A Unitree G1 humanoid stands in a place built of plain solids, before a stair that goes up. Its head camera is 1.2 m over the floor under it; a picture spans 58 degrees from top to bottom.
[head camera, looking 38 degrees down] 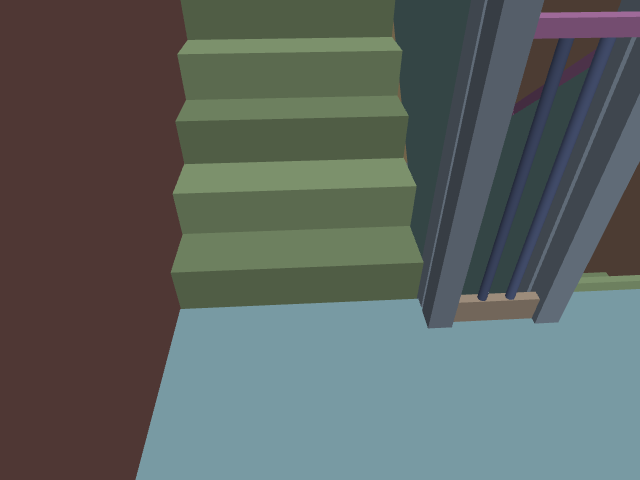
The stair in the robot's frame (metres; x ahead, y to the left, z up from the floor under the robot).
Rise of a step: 0.18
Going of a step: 0.22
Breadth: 0.90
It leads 3 degrees to the left of straight ahead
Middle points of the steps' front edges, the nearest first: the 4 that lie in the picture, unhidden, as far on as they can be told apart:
1.15 0.07 0.18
1.37 0.09 0.36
1.59 0.10 0.55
1.82 0.11 0.73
